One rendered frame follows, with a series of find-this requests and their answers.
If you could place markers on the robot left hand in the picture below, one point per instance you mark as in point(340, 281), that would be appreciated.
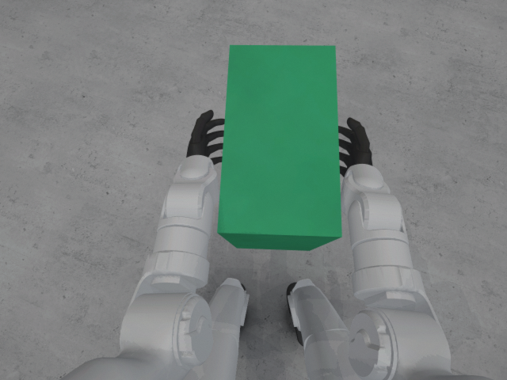
point(198, 144)

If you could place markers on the right robot upper arm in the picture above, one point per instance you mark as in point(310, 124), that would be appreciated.
point(390, 344)

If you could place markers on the left robot forearm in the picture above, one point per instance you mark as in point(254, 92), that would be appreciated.
point(179, 263)

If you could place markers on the left robot upper arm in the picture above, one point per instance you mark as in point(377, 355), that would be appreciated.
point(164, 336)

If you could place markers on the robot thigh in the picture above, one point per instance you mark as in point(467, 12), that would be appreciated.
point(325, 336)
point(228, 310)

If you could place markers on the left robot thigh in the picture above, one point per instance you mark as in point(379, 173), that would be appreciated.
point(228, 310)

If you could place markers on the right robot thigh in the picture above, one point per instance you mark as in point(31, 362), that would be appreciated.
point(325, 336)

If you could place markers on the right robot forearm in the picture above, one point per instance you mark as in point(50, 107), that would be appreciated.
point(384, 275)

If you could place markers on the carton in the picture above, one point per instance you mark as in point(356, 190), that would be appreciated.
point(280, 177)

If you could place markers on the robot right hand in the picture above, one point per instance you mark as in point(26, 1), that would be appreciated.
point(358, 148)

